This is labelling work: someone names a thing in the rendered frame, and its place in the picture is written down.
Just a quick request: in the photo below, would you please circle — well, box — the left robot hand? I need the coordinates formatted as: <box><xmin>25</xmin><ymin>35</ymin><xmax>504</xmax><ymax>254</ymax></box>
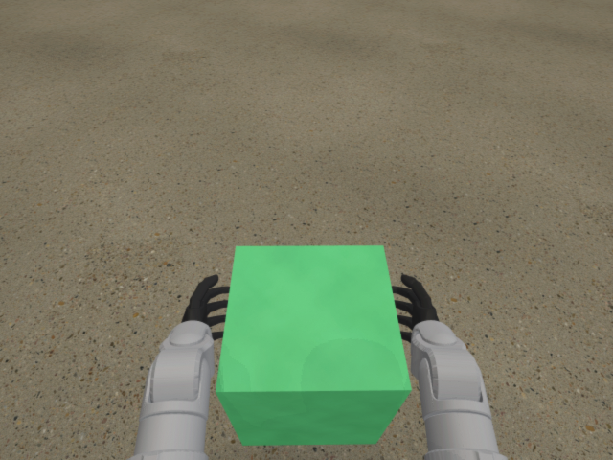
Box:
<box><xmin>181</xmin><ymin>275</ymin><xmax>230</xmax><ymax>340</ymax></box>

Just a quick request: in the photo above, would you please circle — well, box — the left robot forearm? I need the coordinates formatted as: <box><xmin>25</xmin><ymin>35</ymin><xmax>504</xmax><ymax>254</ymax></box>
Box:
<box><xmin>126</xmin><ymin>320</ymin><xmax>215</xmax><ymax>460</ymax></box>

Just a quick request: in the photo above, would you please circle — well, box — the right robot hand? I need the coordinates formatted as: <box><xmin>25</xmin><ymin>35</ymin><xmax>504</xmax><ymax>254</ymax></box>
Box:
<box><xmin>392</xmin><ymin>274</ymin><xmax>440</xmax><ymax>343</ymax></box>

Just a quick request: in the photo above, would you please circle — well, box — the right robot forearm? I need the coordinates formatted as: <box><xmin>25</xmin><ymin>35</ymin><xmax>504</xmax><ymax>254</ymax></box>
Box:
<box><xmin>411</xmin><ymin>320</ymin><xmax>508</xmax><ymax>460</ymax></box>

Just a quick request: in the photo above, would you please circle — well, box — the carton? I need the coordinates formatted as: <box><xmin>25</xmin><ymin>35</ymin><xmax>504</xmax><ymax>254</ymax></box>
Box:
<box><xmin>216</xmin><ymin>245</ymin><xmax>412</xmax><ymax>446</ymax></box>

